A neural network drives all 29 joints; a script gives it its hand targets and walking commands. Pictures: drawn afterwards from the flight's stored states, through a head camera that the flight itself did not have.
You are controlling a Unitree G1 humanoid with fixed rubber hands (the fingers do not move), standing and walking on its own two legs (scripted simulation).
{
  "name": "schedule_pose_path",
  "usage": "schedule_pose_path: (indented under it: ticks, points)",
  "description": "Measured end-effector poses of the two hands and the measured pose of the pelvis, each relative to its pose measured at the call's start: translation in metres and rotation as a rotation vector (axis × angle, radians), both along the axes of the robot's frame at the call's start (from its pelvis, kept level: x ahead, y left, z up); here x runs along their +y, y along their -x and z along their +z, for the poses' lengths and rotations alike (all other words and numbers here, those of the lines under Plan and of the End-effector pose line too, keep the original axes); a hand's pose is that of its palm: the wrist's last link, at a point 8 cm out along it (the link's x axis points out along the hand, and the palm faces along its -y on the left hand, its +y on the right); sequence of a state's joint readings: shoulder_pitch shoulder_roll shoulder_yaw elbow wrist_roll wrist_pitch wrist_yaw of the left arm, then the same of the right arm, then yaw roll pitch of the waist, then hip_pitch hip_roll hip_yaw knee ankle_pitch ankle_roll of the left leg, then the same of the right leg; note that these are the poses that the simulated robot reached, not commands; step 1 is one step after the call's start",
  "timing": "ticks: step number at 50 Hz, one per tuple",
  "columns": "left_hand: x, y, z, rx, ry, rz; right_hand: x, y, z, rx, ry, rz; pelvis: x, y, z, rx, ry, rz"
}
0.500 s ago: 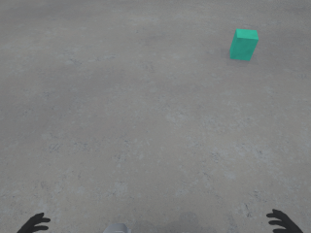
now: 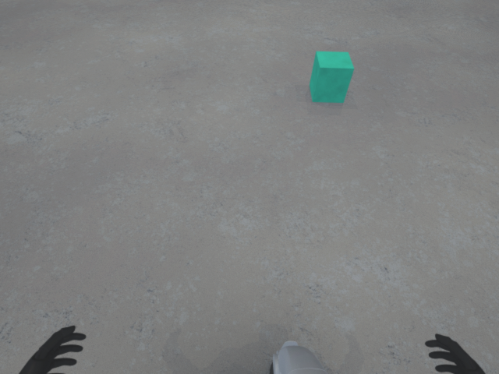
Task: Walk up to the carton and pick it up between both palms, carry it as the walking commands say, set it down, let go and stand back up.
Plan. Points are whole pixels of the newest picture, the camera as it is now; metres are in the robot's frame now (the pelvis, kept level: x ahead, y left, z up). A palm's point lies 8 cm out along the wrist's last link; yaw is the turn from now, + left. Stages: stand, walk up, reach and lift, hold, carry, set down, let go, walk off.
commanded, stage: walk up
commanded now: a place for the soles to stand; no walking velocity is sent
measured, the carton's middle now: (330, 77) +1.86 -0.61 -0.63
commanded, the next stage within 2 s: none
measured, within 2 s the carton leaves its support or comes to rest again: neither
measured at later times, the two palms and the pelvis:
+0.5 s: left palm (96, 242) +0.38 +0.30 -0.08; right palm (428, 240) +0.35 -0.37 -0.06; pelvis +0.26 -0.02 +0.00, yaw -5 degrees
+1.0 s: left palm (140, 164) +0.59 +0.25 -0.08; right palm (413, 163) +0.57 -0.43 -0.07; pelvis +0.48 -0.08 +0.00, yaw -7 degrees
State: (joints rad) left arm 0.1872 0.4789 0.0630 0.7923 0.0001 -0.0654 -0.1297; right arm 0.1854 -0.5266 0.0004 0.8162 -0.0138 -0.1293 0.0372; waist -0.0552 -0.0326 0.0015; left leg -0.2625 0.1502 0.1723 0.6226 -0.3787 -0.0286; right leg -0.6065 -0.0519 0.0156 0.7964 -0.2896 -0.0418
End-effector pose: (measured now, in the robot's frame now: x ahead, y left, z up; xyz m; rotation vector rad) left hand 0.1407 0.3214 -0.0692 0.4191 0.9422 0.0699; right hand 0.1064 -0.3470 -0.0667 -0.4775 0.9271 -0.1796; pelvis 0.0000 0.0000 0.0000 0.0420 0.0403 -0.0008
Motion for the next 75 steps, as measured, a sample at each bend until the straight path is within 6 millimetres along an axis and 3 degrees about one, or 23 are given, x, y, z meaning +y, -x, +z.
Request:
schedule_pose_path:
  ticks: [2,4,11,16,19,24,29,33,35,41,45,48,52,60,64,67,75]
  points:
    - [-0.008,-0.027,-0.004,-0.036,-0.015,-0.005,-0.016,-0.027,-0.007,-0.009,0.008,0.002,-0.013,-0.025,-0.010,-0.016,-0.010,-0.004]
    - [-0.013,-0.039,-0.008,-0.035,-0.025,0.023,-0.023,-0.054,-0.013,-0.003,0.011,0.011,-0.020,-0.045,-0.015,-0.034,0.000,-0.024]
    - [-0.006,-0.054,0.002,0.091,-0.053,0.125,-0.016,-0.135,-0.004,0.019,-0.024,0.062,-0.025,-0.114,0.005,-0.059,0.015,-0.036]
    - [0.000,-0.089,-0.006,0.143,-0.037,0.153,-0.008,-0.194,0.003,0.013,-0.012,0.078,-0.019,-0.168,0.006,-0.050,0.024,-0.041]
    - [0.006,-0.129,-0.016,0.140,-0.034,0.136,-0.006,-0.224,0.001,-0.032,0.014,0.063,-0.011,-0.200,-0.003,-0.032,0.045,-0.058]
    - [-0.016,-0.216,-0.016,0.101,-0.011,0.035,-0.016,-0.240,0.010,-0.035,0.012,-0.039,-0.020,-0.247,0.003,-0.011,0.034,-0.076]
    - [-0.050,-0.306,-0.009,0.027,0.007,-0.057,-0.046,-0.257,0.006,0.007,0.021,-0.095,-0.040,-0.291,0.001,-0.007,0.024,-0.088]
    - [-0.076,-0.358,-0.013,-0.040,-0.010,-0.076,-0.080,-0.294,-0.010,0.009,0.027,-0.102,-0.067,-0.333,-0.016,-0.035,-0.002,-0.096]
    - [-0.082,-0.365,-0.017,-0.031,-0.014,-0.042,-0.086,-0.317,-0.017,0.017,0.024,-0.093,-0.075,-0.350,-0.019,-0.055,0.011,-0.115]
    - [-0.079,-0.376,-0.003,0.062,-0.045,0.030,-0.083,-0.373,-0.011,0.032,-0.030,-0.062,-0.084,-0.399,0.000,-0.077,0.018,-0.117]
    - [-0.077,-0.397,-0.001,0.095,-0.043,0.049,-0.081,-0.410,-0.005,0.040,-0.031,-0.048,-0.083,-0.433,0.006,-0.086,0.024,-0.119]
    - [-0.073,-0.423,-0.006,0.111,-0.033,0.055,-0.079,-0.441,0.000,0.024,-0.014,-0.042,-0.080,-0.462,0.005,-0.060,0.032,-0.118]
    - [-0.074,-0.474,-0.016,0.091,-0.023,0.019,-0.080,-0.472,0.002,-0.020,0.023,-0.068,-0.076,-0.498,-0.002,-0.034,0.042,-0.133]
    - [-0.120,-0.583,-0.013,0.044,0.010,-0.106,-0.112,-0.500,0.008,0.010,0.031,-0.160,-0.100,-0.560,0.001,-0.006,0.029,-0.150]
    - [-0.146,-0.624,-0.016,0.015,0.001,-0.118,-0.143,-0.533,-0.002,0.016,0.033,-0.167,-0.127,-0.596,-0.008,-0.019,0.015,-0.158]
    - [-0.157,-0.635,-0.018,0.015,-0.006,-0.079,-0.154,-0.562,-0.009,0.031,0.026,-0.152,-0.140,-0.619,-0.011,-0.051,0.020,-0.173]
    - [-0.151,-0.661,-0.008,0.099,-0.038,0.003,-0.155,-0.640,-0.003,0.043,-0.012,-0.103,-0.150,-0.682,0.004,-0.066,0.025,-0.173]
